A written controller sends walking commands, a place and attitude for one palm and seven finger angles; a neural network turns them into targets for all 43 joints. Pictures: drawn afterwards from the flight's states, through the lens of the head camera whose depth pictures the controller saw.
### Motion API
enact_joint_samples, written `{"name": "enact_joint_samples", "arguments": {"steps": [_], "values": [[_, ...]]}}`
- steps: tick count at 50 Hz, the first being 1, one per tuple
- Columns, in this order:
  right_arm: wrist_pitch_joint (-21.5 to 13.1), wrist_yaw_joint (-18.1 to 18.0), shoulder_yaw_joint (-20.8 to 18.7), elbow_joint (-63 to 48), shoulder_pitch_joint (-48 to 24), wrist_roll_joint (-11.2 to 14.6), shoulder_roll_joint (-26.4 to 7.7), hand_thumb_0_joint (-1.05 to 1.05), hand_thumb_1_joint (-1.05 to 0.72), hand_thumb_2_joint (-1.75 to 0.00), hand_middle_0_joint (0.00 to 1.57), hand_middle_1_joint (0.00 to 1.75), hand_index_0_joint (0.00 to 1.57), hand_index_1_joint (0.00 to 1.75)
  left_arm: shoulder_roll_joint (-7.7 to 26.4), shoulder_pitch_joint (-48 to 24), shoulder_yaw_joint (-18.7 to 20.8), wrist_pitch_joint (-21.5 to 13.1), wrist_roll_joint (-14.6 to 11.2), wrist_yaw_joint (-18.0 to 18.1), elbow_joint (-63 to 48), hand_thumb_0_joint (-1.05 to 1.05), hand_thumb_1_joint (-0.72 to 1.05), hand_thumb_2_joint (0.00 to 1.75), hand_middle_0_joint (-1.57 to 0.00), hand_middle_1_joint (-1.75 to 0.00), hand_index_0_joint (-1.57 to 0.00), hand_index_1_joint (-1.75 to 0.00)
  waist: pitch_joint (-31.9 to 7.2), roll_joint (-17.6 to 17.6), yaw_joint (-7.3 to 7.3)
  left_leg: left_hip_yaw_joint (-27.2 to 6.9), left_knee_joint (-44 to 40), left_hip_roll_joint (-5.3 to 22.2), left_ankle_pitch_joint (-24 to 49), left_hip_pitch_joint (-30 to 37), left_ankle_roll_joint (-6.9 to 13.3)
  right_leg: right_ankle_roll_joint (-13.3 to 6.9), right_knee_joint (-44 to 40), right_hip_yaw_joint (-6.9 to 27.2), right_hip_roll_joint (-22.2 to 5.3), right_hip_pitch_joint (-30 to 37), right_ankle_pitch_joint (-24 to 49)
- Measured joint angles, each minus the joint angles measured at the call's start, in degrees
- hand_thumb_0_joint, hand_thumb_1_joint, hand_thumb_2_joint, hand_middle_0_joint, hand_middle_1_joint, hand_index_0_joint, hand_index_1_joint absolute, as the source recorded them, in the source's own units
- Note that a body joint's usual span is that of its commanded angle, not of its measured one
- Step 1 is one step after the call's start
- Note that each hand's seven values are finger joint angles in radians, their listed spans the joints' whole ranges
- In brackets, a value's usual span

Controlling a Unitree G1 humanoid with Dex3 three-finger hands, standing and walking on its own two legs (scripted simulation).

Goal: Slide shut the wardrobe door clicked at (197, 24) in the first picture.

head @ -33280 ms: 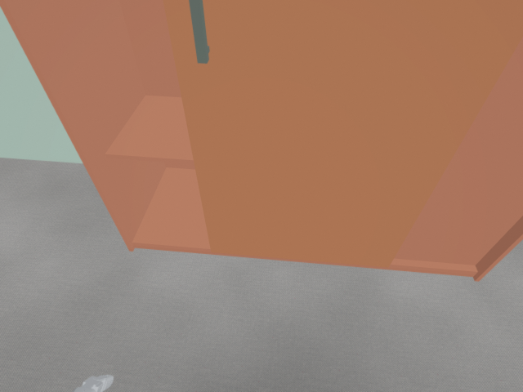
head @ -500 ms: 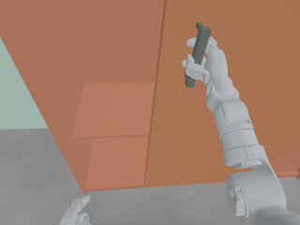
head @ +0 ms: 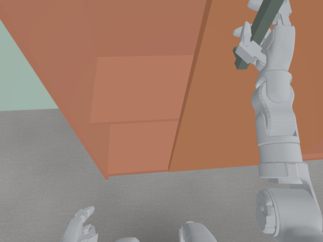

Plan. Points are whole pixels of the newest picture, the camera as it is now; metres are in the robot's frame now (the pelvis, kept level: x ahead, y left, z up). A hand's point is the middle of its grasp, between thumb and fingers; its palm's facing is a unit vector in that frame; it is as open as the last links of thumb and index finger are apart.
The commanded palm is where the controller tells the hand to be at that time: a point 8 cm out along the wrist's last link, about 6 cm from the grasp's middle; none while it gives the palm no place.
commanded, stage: step sideways, sliding the door along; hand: right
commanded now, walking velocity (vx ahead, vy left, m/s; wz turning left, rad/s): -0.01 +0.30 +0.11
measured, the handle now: (253, 27) +0.48 -0.17 +0.25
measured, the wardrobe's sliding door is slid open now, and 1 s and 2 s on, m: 0.37 0.29 0.16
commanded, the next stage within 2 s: none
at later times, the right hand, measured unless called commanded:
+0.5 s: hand (234, 42) +0.45 -0.13 +0.23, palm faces +0.41 +0.91 -0.10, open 6.7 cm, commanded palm +0.41 -0.09 +0.24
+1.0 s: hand (200, 43) +0.44 -0.06 +0.23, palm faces +0.35 +0.94 -0.04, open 6.8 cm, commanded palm +0.40 -0.02 +0.23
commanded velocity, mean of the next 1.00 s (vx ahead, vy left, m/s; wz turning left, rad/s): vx -0.11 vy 0.11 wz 0.18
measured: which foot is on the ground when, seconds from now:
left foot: down 0.00-0.08, up 0.10-0.38, down 0.40-0.56, up 0.58-0.78, down 0.80-1.00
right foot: down 0.00-0.44, up 0.46-0.54, down 0.56-1.00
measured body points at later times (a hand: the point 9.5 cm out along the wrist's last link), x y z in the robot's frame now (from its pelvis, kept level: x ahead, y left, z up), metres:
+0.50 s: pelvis +0.06 +0.11 -0.01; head +0.14 +0.10 +0.43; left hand +0.32 +0.27 -0.12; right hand +0.42 -0.18 +0.24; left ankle +0.13 +0.27 -0.73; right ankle +0.04 -0.07 -0.70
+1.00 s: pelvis +0.12 +0.12 +0.00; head +0.19 +0.11 +0.45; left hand +0.37 +0.30 -0.08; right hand +0.42 -0.11 +0.24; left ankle +0.13 +0.28 -0.71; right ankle +0.07 -0.03 -0.73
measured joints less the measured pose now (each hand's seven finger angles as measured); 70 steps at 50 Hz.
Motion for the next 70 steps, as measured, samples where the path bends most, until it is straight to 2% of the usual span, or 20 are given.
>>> {"name": "enact_joint_samples", "arguments": {"steps": [2,4,9,11,14,20,22,25,26,28,33,37,40,44,48,53,59,62,66,70], "values": [[0.43,-0.37,1.37,-1.75,0.08,-0.61,0.01,-0.04,-0.74,-0.85,0.45,1.4,0.19,1.33,0.22,-0.16,0.08,-0.06,0.15,0.27,-0.49,0.02,0.91,0.89,-0.2,-0.3,-0.2,-0.3,0.28,2.16,-1.1,-0.2,-0.44,0.85,0.19,-0.05,0.22,-0.43,-5.93,-1.65,1.1,1.3,2.43],[0.43,-0.77,2.35,-3.21,0.15,-0.63,-0.33,-0.05,-0.73,-0.85,0.45,1.4,0.19,1.31,1.19,-0.68,0.32,-0.16,0.27,0.09,-1.9,0.02,0.91,0.89,-0.2,-0.3,-0.2,-0.3,0.12,2.56,-1.27,0.41,4.42,1.0,-0.47,-2.68,-0.1,-1.0,-18.95,-3.31,0.6,5.46,14.78],[0.06,-0.3,2.37,-4.57,-0.84,0.85,-1.35,-0.05,-0.73,-0.85,0.45,1.4,0.18,1.28,1.85,-5.08,2.24,1.1,-0.17,-2.29,-4.55,0.02,0.91,0.89,-0.19,-0.3,-0.19,-0.3,3.92,1.2,-1.05,-6.54,31.5,0.77,-8.66,-13.9,-3.29,2.61,-20.51,-1.26,-0.57,8.78,8.13],[0.02,-0.01,2.23,-5.52,-0.52,0.65,-1.18,-0.05,-0.73,-0.85,0.45,1.4,0.18,1.28,1.47,-5.98,2.05,1.38,-0.26,-2.99,-5.34,0.02,0.91,0.89,-0.19,-0.3,-0.19,-0.3,4.62,-0.19,-1.45,-7.61,29.94,2.33,-9.04,-15.81,-3.96,3.44,-20.84,0.34,-2.42,9.24,8.2],[0.31,0.72,2.54,-6.41,-0.57,0.26,-1.13,-0.06,-0.73,-0.85,0.46,1.4,0.19,1.28,0.17,-6.34,1.57,1.55,-0.52,-3.6,-6.28,0.01,0.91,0.89,-0.2,-0.3,-0.19,-0.3,5.4,-1.62,-3.76,-7.26,21.71,5.02,-4.89,-15.29,-4.87,5.44,-20.92,1.87,-5.93,10.61,7.54],[1.87,1.66,1.0,-7.19,0.24,0.91,-3.41,-0.07,-0.7,-0.85,0.5,1.42,0.19,1.27,-2.54,-6.29,-0.07,1.35,-0.86,-3.98,-7.85,0.01,0.91,0.89,-0.2,-0.3,-0.2,-0.3,5.13,-3.03,-7.57,-3.7,4.79,5.52,6.9,-5.01,-5.81,8.69,-15.18,3.37,-12.15,12.4,2.92],[2.2,0.88,-1.12,-8.08,1.17,0.3,-3.72,-0.07,-0.69,-0.85,0.52,1.43,0.17,1.27,-2.01,-7.86,-0.45,1.02,-1.0,-3.83,-7.05,0.01,0.9,0.89,-0.2,-0.3,-0.2,-0.3,5.46,-4.13,-5.95,-1.81,3.23,4.83,5.45,-2.37,-8.75,6.42,-7.12,4.76,-12.98,8.92,3.63],[2.66,-1.05,-3.26,-12.64,5.52,-0.65,-3.15,-0.07,-0.69,-0.84,0.53,1.44,0.17,1.3,-0.31,-10.02,0.33,0.04,-0.67,-2.37,-4.82,0.01,0.9,0.89,-0.2,-0.3,-0.2,-0.3,4.84,-3.62,-3.57,-1.13,2.75,5.92,4.17,-2.72,-9.04,3.08,-0.52,4.69,-6.77,4.21,-3.13],[2.99,-1.58,-3.43,-14.71,7.03,-0.83,-2.91,-0.07,-0.69,-0.84,0.53,1.44,0.17,1.31,0.14,-10.15,0.67,-0.41,-0.57,-1.81,-4.37,0.01,0.91,0.89,-0.2,-0.3,-0.2,-0.3,4.21,-2.66,-3.4,-1.59,2.18,6.43,4.57,-3.31,-8.85,2.22,-3.29,3.14,-4.74,3.95,-2.73],[4.34,-2.47,-3.02,-18.81,9.27,-1.35,-2.3,-0.06,-0.69,-0.84,0.52,1.44,0.18,1.31,1.57,-9.54,1.34,-1.49,-0.27,-1.06,-4.18,0.01,0.91,0.89,-0.2,-0.3,-0.2,-0.3,2.73,-2.02,-3.29,-2.11,4.08,6.23,5.54,-5.64,-8.47,1.04,-15.31,-0.02,-3.58,6.12,9.12],[3.75,-2.37,-1.35,-22.91,12.94,-1.77,-1.08,-0.06,-0.69,-0.81,0.52,1.44,0.19,1.27,1.26,-6.99,3.37,-2.75,-0.25,-2.11,-4.61,0.01,0.91,0.89,-0.19,-0.3,-0.19,-0.3,3.03,-0.49,-5.57,-4.5,25.04,3.91,-6.93,-10.81,-7.03,3.25,-20.52,-1.36,-4.99,10.43,7.03],[3.21,-2.77,-1.09,-26.52,17.16,-2.13,0.42,-0.06,-0.69,-0.82,0.52,1.45,0.21,1.25,1.04,-4.66,2.17,-4.76,-0.57,-3.32,-6.26,0.02,0.91,0.89,-0.19,-0.3,-0.19,-0.3,2.2,-1.77,-6.76,-2.48,15.91,3.88,-2.82,-7.11,-6.36,4.32,-23.46,-1.8,-7.04,12.85,7.61],[4.16,-2.93,-1.55,-29.26,18.97,-2.63,0.61,-0.07,-0.69,-0.81,0.52,1.45,0.19,1.24,0.45,-4.21,0.74,-5.77,-0.63,-3.95,-7.77,0.02,0.91,0.89,-0.19,-0.3,-0.19,-0.3,2.01,-1.7,-7.42,-1.86,2.93,4.63,8.42,-2.39,-6.3,5.13,-19.95,-2.63,-7.41,12.61,5.21],[4.85,-3.8,-2.36,-33.69,22.99,-4.11,1.75,-0.08,-0.7,-0.81,0.52,1.45,0.17,1.21,-0.34,-6.83,-0.46,-5.65,-0.13,-3.38,-6.82,0.02,0.91,0.89,-0.2,-0.3,-0.2,-0.3,0.63,-1.9,-5.32,-1.54,0.55,4.88,2.64,-0.92,-7.93,3.7,-13.31,-2.29,-7.38,9.02,5.83],[5.58,-4.35,0.27,-38.79,27.09,-4.83,4.91,-0.06,-0.7,-0.79,0.5,1.45,0.18,1.2,-0.14,-7.57,0.37,-5.05,0.2,-2.83,-6.83,0.02,0.91,0.89,-0.2,-0.3,-0.2,-0.3,-1.82,-0.83,-3.98,-3.75,3.7,6.36,5.07,-5.46,-8.71,3.81,-20.45,-3.44,-5.4,10.34,4.82],[3.59,-2.69,4.58,-41.36,29.58,-4.33,6.37,-0.04,-0.72,-0.77,0.48,1.43,0.16,1.18,-1.07,-6.95,0.9,-4.33,1.02,-3.98,-9.44,0.02,0.91,0.89,-0.2,-0.3,-0.19,-0.3,-0.9,-0.61,-5.01,-3.64,12.23,4.9,-0.1,-9.15,-6.51,4.28,-24.47,-4.83,-5.72,13.14,6.04],[1.28,-1.45,6.39,-43.01,31.09,-4.06,5.8,-0.05,-0.72,-0.78,0.45,1.5,0.14,1.18,-2.65,-6.56,-1.54,-3.24,1.15,-5.84,-11.55,0.02,0.9,0.89,-0.2,-0.3,-0.2,-0.3,-0.21,-0.01,-4.96,-0.34,4.16,2.35,6.26,-4.5,-5.26,5.49,-19.38,-5.53,-7.67,13.67,2.35],[1.04,-1.71,6.25,-44.89,31.91,-4.06,5.45,-0.05,-0.72,-0.78,0.44,1.52,0.13,1.16,-2.76,-8.36,-1.98,-2.07,1.03,-5.46,-10.66,0.02,0.9,0.89,-0.2,-0.3,-0.2,-0.3,0.1,-0.4,-3.68,-0.17,2.83,1.42,1.71,-3.57,-4.47,5.27,-14.07,-5.09,-8.75,10.99,3.68],[0.88,-1.98,6.93,-47.25,33.29,-4.56,5.18,-0.05,-0.72,-0.77,0.41,1.51,0.13,1.12,-2.1,-10.07,-0.93,-0.96,0.83,-4.46,-9.31,0.02,0.9,0.89,-0.2,-0.3,-0.2,-0.3,-0.27,1.52,-1.59,-1.57,3.49,2.8,3.16,-6.84,-4.45,2.71,-13.78,-2.91,-5.75,7.78,3.68],[-0.1,-1.41,7.41,-47.02,33.98,-3.64,3.52,-0.04,-0.71,-0.75,0.38,1.49,0.13,1.09,-1.34,-9.42,0.98,-0.14,1.81,-3.65,-9.82,0.02,0.91,0.89,-0.2,-0.3,-0.2,-0.3,0.05,1.63,-0.26,-3.44,11.7,2.75,1.05,-11.63,-5.52,4.84,-22.13,-4.88,-5.65,10.72,5.67]]}}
